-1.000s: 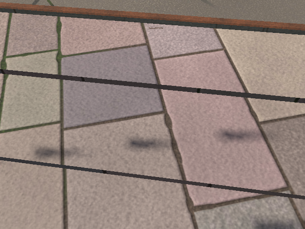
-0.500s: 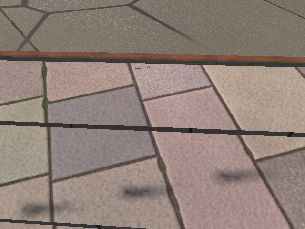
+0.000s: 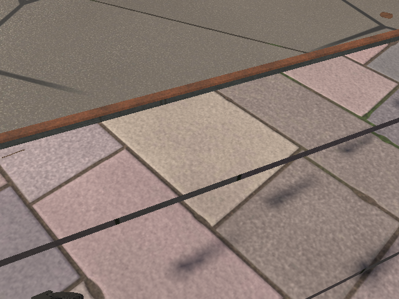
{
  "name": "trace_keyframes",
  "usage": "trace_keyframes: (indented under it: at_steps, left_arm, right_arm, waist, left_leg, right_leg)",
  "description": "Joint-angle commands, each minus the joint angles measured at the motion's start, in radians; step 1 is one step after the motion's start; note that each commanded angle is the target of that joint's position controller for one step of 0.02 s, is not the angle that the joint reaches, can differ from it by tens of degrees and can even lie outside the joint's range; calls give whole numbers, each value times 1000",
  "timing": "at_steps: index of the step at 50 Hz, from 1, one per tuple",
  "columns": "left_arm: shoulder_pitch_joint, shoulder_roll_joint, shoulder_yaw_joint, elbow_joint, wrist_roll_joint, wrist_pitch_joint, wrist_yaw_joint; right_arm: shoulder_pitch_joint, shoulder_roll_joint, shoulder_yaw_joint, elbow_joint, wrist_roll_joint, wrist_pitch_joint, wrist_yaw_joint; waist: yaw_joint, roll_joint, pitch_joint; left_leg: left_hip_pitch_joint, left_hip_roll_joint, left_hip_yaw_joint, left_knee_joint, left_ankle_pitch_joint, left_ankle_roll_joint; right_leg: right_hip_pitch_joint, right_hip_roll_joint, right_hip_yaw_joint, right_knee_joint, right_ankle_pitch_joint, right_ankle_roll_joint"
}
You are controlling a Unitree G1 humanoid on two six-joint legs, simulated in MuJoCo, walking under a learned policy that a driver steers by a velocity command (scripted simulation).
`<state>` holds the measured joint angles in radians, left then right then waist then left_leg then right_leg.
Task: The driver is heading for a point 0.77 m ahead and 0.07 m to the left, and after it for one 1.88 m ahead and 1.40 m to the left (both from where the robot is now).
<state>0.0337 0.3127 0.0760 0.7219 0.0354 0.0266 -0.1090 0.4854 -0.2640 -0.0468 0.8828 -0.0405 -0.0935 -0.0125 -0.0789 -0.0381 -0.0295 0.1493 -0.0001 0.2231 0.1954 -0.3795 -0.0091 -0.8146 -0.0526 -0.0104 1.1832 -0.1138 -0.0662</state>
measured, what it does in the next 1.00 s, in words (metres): climbs, turning left: right foot, then left foot 0.04 m higher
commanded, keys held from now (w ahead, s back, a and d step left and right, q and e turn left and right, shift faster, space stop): w+e+shift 0.14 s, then w+shift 0.06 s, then w+q+shift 0.80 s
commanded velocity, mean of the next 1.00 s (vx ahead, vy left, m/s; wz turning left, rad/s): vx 0.96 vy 0.00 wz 0.21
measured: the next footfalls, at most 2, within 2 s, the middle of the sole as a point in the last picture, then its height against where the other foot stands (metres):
right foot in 0.18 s outside the picture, level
left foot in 0.60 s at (220, 245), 0.04 m higher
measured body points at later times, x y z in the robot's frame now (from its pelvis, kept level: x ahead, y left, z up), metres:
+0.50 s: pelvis +0.42 -0.11 +0.00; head +0.44 -0.12 +0.45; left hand +0.44 +0.15 -0.14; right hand +0.56 -0.35 -0.11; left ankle +0.65 -0.05 -0.62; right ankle +0.25 -0.08 -0.72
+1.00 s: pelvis +0.88 -0.20 +0.04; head +0.93 -0.19 +0.49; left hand +1.10 +0.06 +0.00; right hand +0.97 -0.49 -0.07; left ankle +0.67 -0.13 -0.62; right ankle +1.04 -0.34 -0.65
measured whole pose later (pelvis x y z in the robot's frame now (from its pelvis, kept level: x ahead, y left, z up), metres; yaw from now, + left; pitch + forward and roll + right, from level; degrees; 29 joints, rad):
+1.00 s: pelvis +0.88 -0.20 +0.04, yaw +16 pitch +4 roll -2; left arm -0.01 0.22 -0.05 0.54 0.05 -0.08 0.01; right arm 0.40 -0.35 -0.09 0.79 0.01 -0.07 0.02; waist -0.10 0.04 0.02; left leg -0.20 -0.10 -0.19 0.93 -0.37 0.11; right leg -0.61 -0.06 0.03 0.71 -0.18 0.07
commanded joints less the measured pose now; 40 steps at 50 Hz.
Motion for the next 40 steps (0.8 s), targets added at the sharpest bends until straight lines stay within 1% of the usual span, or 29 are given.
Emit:
trace_keyframes:
  at_steps: [1,2,4,5,6,7,8,9,10,11,12,13,14,15,17,18,20,23,26,28,29,30,31,32,33,34,35,37,40]
  left_arm:
    - [-258,3,-28,-150,3,-19,-15]
    - [-267,-8,-37,-160,0,-19,-13]
    - [-206,-14,-45,-157,-5,-17,4]
    - [-131,7,-39,-141,-3,-16,16]
    - [27,42,-24,-106,-4,-15,30]
    - [225,94,3,-57,-7,-18,45]
    - [423,140,35,10,-1,-30,65]
    - [344,193,69,25,-31,-25,83]
    - [289,297,70,-25,11,-16,81]
    - [372,237,68,-10,11,-10,99]
    - [348,182,54,24,10,-27,109]
    - [333,125,34,47,12,-52,111]
    - [296,90,18,48,16,-79,117]
    - [292,56,2,68,6,-101,119]
    - [327,22,-18,128,-8,-138,99]
    - [316,14,-25,139,-5,-147,87]
    - [318,6,-38,136,-6,-160,81]
    - [324,4,-53,141,-24,-178,93]
    - [314,99,-34,111,-34,-199,137]
    - [225,156,-11,71,-3,-161,171]
    - [118,198,9,36,-4,-137,172]
    - [20,105,-7,8,-6,-125,147]
    - [54,-74,-57,-104,22,-150,131]
    - [203,-90,-87,-176,10,-166,112]
    - [185,-29,-87,-158,23,-178,100]
    - [144,-3,-80,-159,34,-175,95]
    - [116,-8,-87,-174,52,-155,95]
    - [94,-9,-97,-193,53,-106,94]
    - [-48,-2,-110,-270,21,-100,86]
  right_arm:
    - [30,-83,-9,-12,1,-21,-6]
    - [34,-95,-11,-1,0,-19,-7]
    - [26,-134,-14,6,8,-13,-19]
    - [32,-171,-23,13,12,-4,-29]
    - [-1,-210,-33,7,8,11,-34]
    - [-54,-244,-44,-18,11,22,-28]
    - [-90,-239,-44,-35,16,25,-13]
    - [-119,-126,-25,-55,9,18,3]
    - [-97,-79,-5,-188,37,-8,12]
    - [-207,-132,-10,-196,41,-28,14]
    - [-173,-111,-2,-179,51,-28,9]
    - [-176,-86,7,-166,35,-19,6]
    - [-146,-63,14,-142,18,1,12]
    - [-117,-38,19,-128,15,30,22]
    - [-202,20,33,-164,30,71,28]
    - [-265,32,43,-195,40,78,29]
    - [-345,7,43,-220,46,78,40]
    - [-353,8,54,-217,42,71,52]
    - [-262,-52,39,-169,45,77,48]
    - [21,-152,-5,-95,35,89,42]
    - [239,-222,-44,-48,34,90,38]
    - [273,-229,-60,4,64,76,34]
    - [111,-216,-51,1,40,79,32]
    - [14,-198,-44,-58,21,77,19]
    - [-30,-132,-41,-82,13,76,8]
    - [-59,-101,-35,-76,8,70,5]
    - [-77,-116,-35,-73,13,55,3]
    - [-93,-122,-28,-79,21,21,1]
    - [-102,-169,-46,-107,30,-3,2]
  waist:
    - [-16,101,247]
    - [-9,109,241]
    - [52,142,165]
    - [101,176,111]
    - [191,204,30]
    - [279,221,-64]
    - [357,182,-131]
    - [265,-55,-101]
    - [160,-105,-264]
    - [235,54,-263]
    - [178,90,-91]
    - [132,153,-2]
    - [87,184,32]
    - [48,153,61]
    - [23,76,133]
    - [15,64,174]
    - [38,36,210]
    - [36,17,149]
    - [-14,-71,-2]
    - [-172,-125,-124]
    - [-318,-91,-169]
    - [-322,158,-83]
    - [-80,338,-22]
    - [27,267,-197]
    - [37,45,-96]
    - [80,-101,26]
    - [113,-119,95]
    - [142,-117,168]
    - [98,-33,159]
  left_leg:
    - [-73,232,-35,-142,417,38]
    - [-63,228,10,-121,589,29]
    - [-71,232,81,10,1261,14]
    - [-44,256,82,125,1502,11]
    - [-38,293,71,319,1649,20]
    - [-106,311,42,547,1647,49]
    - [-315,280,28,858,1345,65]
    - [-664,77,-5,1214,98,50]
    - [-962,10,-176,1502,-45,23]
    - [-1023,48,-266,1523,92,37]
    - [-1040,92,-247,1488,106,46]
    - [-1000,126,-244,1460,83,49]
    - [-950,145,-255,1461,76,54]
    - [-939,146,-263,1491,66,54]
    - [-1039,129,-287,1542,24,76]
    - [-1049,117,-287,1447,57,88]
    - [-971,71,-211,1221,173,88]
    - [-763,19,-45,917,378,112]
    - [-562,-58,15,730,426,143]
    - [-335,-119,-7,688,264,188]
    - [-154,-66,-130,528,262,282]
    - [-31,-30,-236,328,360,344]
    - [64,38,-549,470,638,418]
    - [168,193,-941,233,216,529]
    - [34,221,-1039,60,-101,485]
    - [-160,200,-976,19,-151,428]
    - [-299,151,-887,19,-97,397]
    - [-530,69,-737,-19,-70,367]
    - [-658,1,-602,-67,233,335]
  right_leg:
    - [-136,-4,-106,-171,7,-24]
    - [-73,12,-153,-230,-21,-45]
    - [171,100,-246,-330,-72,-103]
    - [271,138,-257,-345,-107,-123]
    - [408,162,-233,-340,-163,-150]
    - [619,183,-193,-374,-211,-178]
    - [933,174,-85,-558,-188,-212]
    - [1134,17,172,-631,-239,-209]
    - [1310,-237,740,-788,-272,-373]
    - [1258,-247,745,-914,-368,-353]
    - [1084,-251,634,-943,-330,-318]
    - [911,-214,530,-949,-241,-275]
    - [781,-178,431,-956,-171,-244]
    - [687,-159,345,-981,-133,-214]
    - [560,-122,207,-994,-57,-124]
    - [480,-80,118,-1026,-46,-62]
    - [416,-6,-34,-1096,224,9]
    - [488,35,-181,-1113,784,59]
    - [753,-60,-191,-953,1357,85]
    - [817,-119,-181,-534,1585,101]
    - [715,-93,-173,-91,1393,101]
    - [442,119,-179,437,246,79]
    - [-3,204,-14,742,-318,105]
    - [-135,151,171,721,-330,85]
    - [-148,97,178,623,-267,53]
    - [-115,56,162,524,-236,45]
    - [-84,32,148,439,-262,59]
    - [6,-24,100,252,-253,89]
    - [205,-63,42,-154,-65,122]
